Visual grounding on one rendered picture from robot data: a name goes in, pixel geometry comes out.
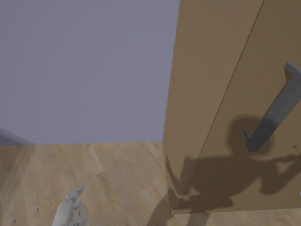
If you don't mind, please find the left robot hand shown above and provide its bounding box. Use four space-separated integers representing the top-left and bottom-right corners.
52 185 88 226

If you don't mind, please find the handle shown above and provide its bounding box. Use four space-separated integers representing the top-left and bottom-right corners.
243 61 301 152

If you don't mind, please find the wardrobe door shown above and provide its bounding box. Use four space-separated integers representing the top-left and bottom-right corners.
175 0 301 215

